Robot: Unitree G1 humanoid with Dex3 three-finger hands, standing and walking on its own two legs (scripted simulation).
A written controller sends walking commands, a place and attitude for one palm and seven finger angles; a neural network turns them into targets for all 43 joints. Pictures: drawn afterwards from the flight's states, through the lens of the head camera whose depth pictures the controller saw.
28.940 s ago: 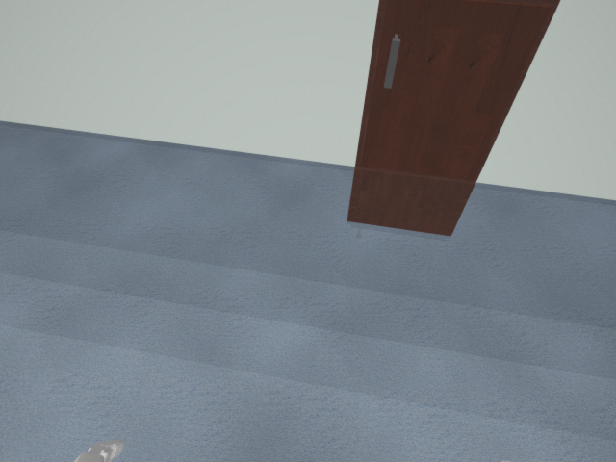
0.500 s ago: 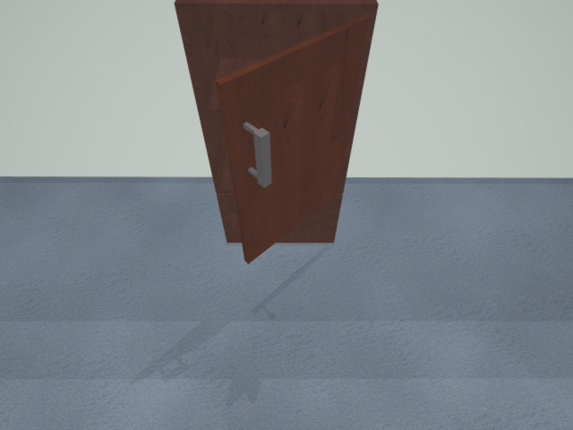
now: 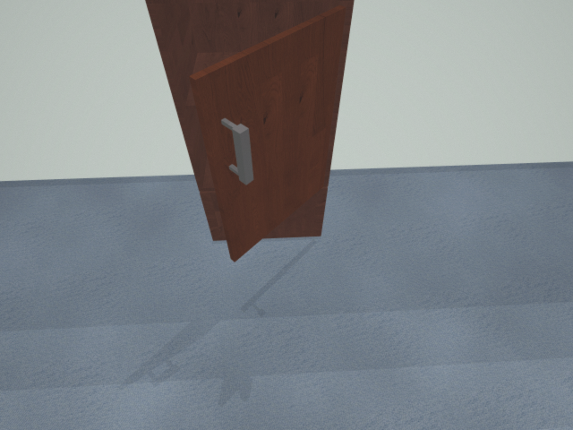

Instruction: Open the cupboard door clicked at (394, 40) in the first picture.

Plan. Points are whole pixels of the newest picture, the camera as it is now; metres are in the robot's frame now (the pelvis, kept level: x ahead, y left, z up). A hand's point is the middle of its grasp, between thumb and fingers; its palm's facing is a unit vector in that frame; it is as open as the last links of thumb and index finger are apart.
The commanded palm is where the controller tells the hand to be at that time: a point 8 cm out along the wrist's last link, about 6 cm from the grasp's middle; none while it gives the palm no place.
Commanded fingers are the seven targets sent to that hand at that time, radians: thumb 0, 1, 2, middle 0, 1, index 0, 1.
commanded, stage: walk to a spot facing it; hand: left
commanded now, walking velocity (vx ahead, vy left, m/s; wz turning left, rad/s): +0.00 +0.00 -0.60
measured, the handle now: (236, 151) +0.63 +0.15 -0.01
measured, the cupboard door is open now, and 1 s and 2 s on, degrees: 44 44 44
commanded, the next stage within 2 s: none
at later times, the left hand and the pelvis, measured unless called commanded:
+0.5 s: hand out of the picture +0.08 +0.15 -0.16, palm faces -0.19 -0.95 -0.26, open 7.4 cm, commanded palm none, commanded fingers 0.00 0.90 0.90 -0.20 -0.30 -0.20 -0.30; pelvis +0.00 -0.04 +0.00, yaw -17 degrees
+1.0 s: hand (230, 376) +0.23 +0.12 -0.17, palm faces -0.54 -0.80 -0.27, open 7.4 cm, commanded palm none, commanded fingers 0.00 0.90 0.90 -0.20 -0.30 -0.20 -0.30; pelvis +0.01 -0.02 -0.02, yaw -35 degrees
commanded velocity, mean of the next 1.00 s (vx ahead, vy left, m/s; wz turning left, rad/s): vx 0.00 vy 0.00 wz -0.60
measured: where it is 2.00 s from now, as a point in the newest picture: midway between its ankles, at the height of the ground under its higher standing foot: outside the picture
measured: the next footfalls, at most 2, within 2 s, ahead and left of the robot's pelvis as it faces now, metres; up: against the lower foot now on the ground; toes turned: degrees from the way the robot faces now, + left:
left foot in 0.68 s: +0.10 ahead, +0.11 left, +0.00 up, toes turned -26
right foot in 1.00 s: -0.02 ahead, -0.16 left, +0.00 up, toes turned -38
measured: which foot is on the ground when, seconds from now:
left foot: down 0.00-0.20, up 0.22-0.66, down 0.68-1.00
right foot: down 0.00-0.68, up 0.70-0.98, down 1.00-1.00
